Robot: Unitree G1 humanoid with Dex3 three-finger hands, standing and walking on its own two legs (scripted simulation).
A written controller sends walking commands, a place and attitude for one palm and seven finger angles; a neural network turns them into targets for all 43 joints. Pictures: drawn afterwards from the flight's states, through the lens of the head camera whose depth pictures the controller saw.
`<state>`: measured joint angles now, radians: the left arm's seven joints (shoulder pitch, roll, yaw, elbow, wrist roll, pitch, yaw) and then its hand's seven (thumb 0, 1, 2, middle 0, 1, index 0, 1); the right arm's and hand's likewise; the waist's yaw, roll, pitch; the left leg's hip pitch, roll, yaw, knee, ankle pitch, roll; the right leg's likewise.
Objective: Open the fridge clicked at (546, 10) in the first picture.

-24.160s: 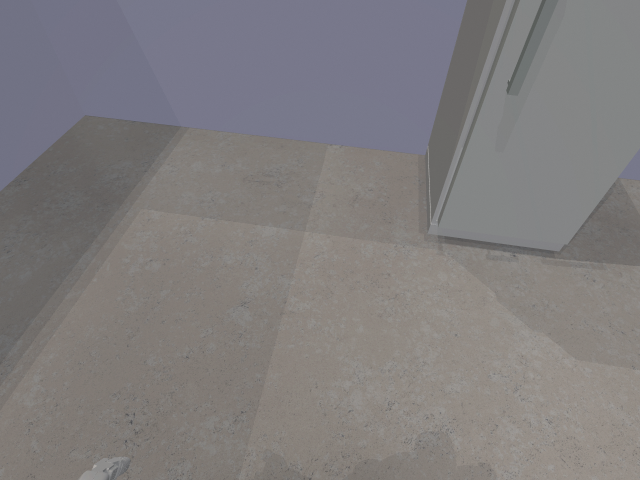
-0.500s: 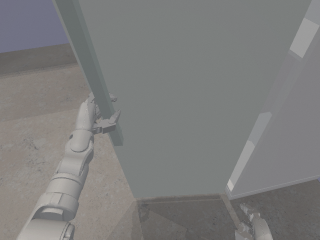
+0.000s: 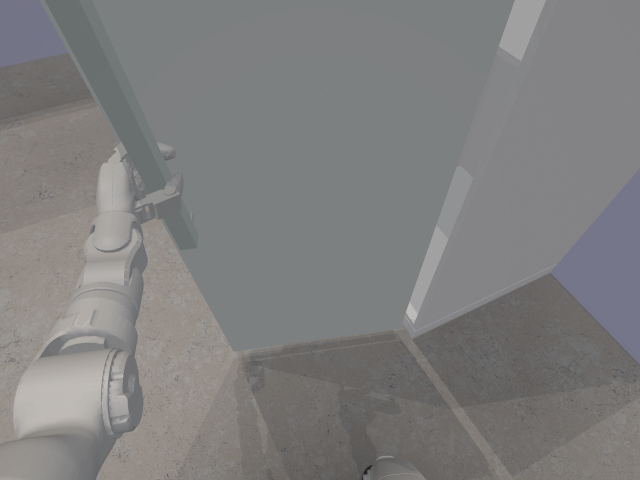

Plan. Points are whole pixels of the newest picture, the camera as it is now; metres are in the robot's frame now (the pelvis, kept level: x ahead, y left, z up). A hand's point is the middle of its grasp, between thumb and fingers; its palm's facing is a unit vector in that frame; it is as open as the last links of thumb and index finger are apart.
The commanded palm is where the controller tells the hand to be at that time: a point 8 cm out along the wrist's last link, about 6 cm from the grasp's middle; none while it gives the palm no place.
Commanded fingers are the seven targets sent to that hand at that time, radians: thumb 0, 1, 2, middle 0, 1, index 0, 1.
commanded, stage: stop walking and hold the door back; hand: left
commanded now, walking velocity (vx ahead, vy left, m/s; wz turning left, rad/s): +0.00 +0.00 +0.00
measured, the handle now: (141, 128) +0.51 +0.19 +0.17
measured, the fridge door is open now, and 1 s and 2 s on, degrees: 73 72 71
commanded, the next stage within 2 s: loosen the grip on the handle in 0.34 s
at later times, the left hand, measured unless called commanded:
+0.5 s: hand (165, 198) +0.45 +0.17 +0.10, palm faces +0.04 -0.97 -0.23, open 6.8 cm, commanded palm +0.43 +0.23 +0.09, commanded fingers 0.00 0.42 0.67 -0.45 -1.40 -0.45 -1.40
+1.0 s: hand (168, 200) +0.48 +0.18 +0.07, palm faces +0.13 -0.97 -0.21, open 13.8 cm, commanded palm +0.44 +0.23 +0.08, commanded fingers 0.00 -0.55 0.20 -0.25 -1.15 -0.25 -1.15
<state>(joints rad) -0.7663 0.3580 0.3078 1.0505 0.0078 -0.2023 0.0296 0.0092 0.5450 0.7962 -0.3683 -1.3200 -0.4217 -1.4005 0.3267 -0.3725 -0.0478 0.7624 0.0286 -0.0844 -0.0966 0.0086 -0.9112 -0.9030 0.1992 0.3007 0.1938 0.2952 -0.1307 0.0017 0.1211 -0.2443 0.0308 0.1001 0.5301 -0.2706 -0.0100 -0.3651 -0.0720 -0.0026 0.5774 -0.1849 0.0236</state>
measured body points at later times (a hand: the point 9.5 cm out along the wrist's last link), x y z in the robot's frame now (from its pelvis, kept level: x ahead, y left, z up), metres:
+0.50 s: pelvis +0.01 +0.02 +0.00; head +0.05 +0.03 +0.45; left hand +0.45 +0.23 +0.11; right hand +0.14 -0.24 -0.10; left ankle +0.04 +0.15 -0.73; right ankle +0.00 -0.09 -0.73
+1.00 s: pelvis +0.00 +0.04 -0.02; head +0.06 +0.04 +0.43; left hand +0.47 +0.24 +0.08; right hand -0.02 -0.21 -0.14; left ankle +0.04 +0.15 -0.73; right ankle +0.00 -0.09 -0.73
